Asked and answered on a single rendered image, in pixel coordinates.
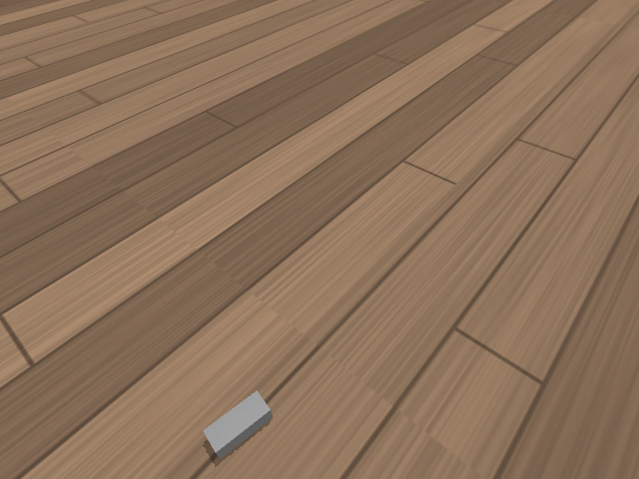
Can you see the carton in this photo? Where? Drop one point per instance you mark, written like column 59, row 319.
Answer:
column 238, row 424

